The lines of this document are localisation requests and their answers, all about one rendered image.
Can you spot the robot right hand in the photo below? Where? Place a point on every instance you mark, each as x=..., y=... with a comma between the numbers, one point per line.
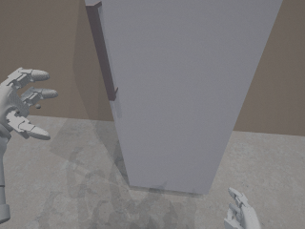
x=246, y=216

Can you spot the left robot forearm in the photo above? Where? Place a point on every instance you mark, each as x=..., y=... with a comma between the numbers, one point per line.
x=4, y=208

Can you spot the handle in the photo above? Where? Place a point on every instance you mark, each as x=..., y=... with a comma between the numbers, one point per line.
x=100, y=46

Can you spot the fridge door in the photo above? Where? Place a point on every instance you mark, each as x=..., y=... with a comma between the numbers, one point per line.
x=182, y=68

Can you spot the robot left hand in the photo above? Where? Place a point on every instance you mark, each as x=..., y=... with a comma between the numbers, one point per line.
x=10, y=101

